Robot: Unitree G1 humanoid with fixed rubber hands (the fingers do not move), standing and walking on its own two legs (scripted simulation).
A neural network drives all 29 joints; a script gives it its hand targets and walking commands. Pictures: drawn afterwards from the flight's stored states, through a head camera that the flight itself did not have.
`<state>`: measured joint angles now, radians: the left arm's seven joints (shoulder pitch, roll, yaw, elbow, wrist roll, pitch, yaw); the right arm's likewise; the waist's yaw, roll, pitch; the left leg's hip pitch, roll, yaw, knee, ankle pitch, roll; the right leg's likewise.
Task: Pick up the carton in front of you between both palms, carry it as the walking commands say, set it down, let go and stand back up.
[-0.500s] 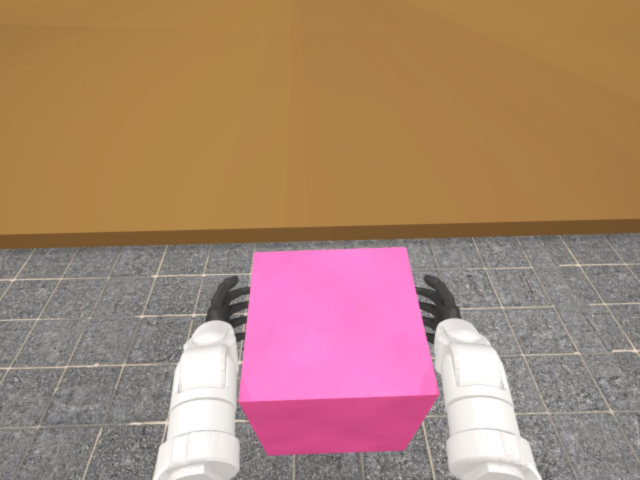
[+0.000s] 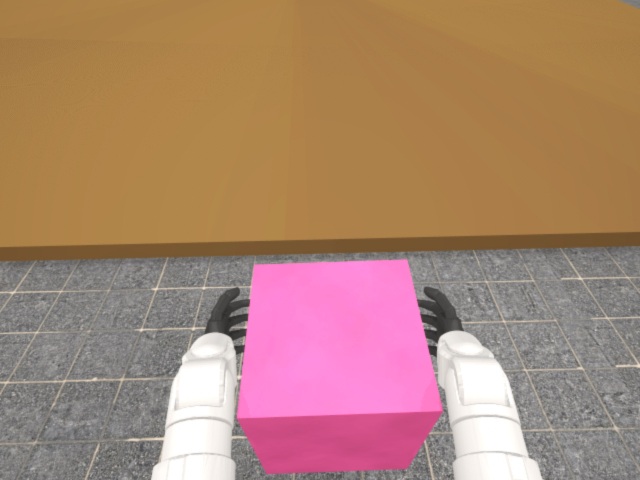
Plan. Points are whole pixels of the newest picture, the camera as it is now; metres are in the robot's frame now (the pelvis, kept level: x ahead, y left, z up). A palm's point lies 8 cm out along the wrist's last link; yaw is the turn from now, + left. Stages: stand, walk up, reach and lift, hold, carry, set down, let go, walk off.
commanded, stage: reach and lift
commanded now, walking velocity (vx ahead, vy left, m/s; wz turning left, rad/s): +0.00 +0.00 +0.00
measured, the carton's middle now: (333, 371) +0.28 +0.00 -0.04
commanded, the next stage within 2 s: hold in 0.06 s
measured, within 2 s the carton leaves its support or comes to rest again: neither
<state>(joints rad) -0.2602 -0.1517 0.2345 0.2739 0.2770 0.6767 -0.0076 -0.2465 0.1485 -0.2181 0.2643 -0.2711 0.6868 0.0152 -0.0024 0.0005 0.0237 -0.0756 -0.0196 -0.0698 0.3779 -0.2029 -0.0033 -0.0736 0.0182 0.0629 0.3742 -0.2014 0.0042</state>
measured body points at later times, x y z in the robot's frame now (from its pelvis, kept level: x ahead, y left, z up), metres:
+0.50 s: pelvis -0.01 +0.00 +0.00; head -0.06 +0.00 +0.45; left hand +0.29 +0.15 +0.04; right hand +0.29 -0.15 +0.04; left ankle +0.01 +0.12 -0.74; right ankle +0.01 -0.12 -0.74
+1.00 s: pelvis +0.15 +0.00 -0.01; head +0.13 +0.00 +0.44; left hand +0.43 +0.14 +0.07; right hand +0.42 -0.16 +0.07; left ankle +0.05 +0.10 -0.69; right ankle +0.13 -0.09 -0.75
